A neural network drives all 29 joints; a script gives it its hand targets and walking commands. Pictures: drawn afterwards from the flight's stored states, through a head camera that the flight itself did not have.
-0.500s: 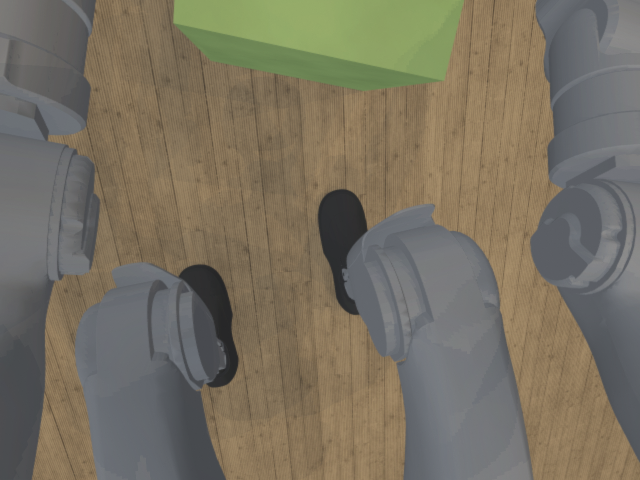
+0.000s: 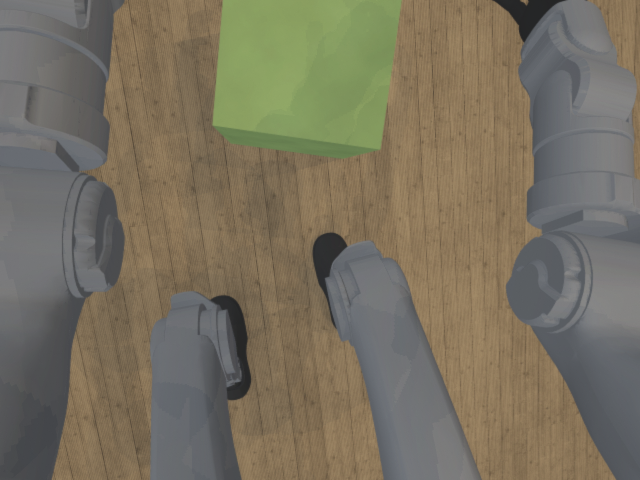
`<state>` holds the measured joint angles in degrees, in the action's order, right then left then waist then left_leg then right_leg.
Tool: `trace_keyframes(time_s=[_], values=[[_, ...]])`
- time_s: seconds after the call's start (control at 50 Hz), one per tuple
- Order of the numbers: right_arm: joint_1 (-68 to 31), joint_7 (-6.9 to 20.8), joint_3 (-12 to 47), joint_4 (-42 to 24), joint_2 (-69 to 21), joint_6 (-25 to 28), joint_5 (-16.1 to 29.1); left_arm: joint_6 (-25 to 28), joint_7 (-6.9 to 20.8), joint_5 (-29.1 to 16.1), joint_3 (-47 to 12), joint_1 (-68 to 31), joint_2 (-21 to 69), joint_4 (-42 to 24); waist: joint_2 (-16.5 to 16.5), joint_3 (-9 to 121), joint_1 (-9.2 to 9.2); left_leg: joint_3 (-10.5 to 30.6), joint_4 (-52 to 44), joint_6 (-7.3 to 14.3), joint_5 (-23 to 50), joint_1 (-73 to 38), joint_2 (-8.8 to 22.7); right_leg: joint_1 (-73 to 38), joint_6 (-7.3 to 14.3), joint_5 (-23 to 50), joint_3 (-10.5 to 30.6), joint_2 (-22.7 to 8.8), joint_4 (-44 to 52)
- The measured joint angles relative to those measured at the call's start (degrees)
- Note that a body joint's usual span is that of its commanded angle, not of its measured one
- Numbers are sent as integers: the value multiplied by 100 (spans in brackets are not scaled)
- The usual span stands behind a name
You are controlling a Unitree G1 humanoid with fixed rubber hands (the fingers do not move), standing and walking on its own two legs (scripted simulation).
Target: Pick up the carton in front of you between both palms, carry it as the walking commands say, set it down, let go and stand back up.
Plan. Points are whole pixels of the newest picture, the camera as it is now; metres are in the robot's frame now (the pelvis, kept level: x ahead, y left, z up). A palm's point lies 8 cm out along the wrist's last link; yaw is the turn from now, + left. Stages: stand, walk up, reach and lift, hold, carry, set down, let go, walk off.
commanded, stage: set down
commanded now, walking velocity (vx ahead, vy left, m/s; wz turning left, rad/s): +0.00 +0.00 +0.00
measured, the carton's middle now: (299, 79) +0.54 -0.12 -0.37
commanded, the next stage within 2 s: let go in 0.38 s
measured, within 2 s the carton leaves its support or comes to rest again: neither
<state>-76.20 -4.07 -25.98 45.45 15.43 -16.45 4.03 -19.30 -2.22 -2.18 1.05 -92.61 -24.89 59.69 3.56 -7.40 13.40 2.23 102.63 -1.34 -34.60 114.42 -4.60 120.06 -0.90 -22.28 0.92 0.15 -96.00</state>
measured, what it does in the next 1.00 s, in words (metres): rises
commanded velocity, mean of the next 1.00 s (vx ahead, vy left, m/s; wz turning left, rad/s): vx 0.00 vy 0.00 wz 0.00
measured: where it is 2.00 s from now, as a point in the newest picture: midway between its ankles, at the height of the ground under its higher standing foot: (287, 331)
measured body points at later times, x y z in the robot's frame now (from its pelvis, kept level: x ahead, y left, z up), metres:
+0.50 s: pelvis +0.03 +0.00 +0.13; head +0.35 -0.04 +0.45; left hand +0.63 +0.05 +0.04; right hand +0.50 -0.33 +0.04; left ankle +0.07 +0.12 -0.46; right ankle +0.13 -0.12 -0.46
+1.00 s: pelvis +0.08 -0.03 +0.24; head +0.26 -0.05 +0.65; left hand +0.45 +0.11 +0.14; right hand +0.35 -0.31 +0.14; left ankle +0.07 +0.12 -0.46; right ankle +0.13 -0.12 -0.46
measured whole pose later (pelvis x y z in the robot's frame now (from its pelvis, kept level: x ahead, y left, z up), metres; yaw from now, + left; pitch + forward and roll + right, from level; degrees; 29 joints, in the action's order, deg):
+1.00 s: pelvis +0.08 -0.03 +0.24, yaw -1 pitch +23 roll +2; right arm -13.8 8.1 -7.4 29.2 13.2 -5.2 -0.9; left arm -6.5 -6.9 6.7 10.6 -23.1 -4.4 34.4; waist 0.3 -0.3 8.0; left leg 5.1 42.9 -2.6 -20.4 46.1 -1.8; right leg 53.0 2.1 -12.9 1.0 1.8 -42.6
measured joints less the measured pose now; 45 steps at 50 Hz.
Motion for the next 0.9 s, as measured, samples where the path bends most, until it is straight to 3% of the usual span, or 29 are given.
trace_keyframes(time_s=[0.16, 0.5, 0.74, 0.9], values=[[446, 135, -52, -281, -28, -129, 35, -167, -10, 173, 153, 479, 193, -424, 41, 364, -10, 77, -937, 13, 197, -609, -10, -655, -7, 121, -9, 9, 913], [1201, 459, -129, -263, -267, 164, -487, 139, 102, 664, 864, 1261, 600, -308, 58, 834, -101, 127, -3236, 10, 954, -2247, 3, -2310, 25, 728, 70, -7, 3074], [3636, 1231, 658, -1086, -371, 571, -948, 534, -676, 1106, 1306, 4417, 1963, -2258, -188, 856, -425, 285, -4879, -115, 1427, -4235, 51, -4230, 200, 1019, -14, -25, 4459], [5186, 1338, 1428, -1327, -227, 918, -717, 959, -653, 963, 1118, 6160, 2180, -2699, -291, 737, -505, 310, -5599, -154, 1461, -5864, 188, -5781, 280, 992, -26, 78, 5030]])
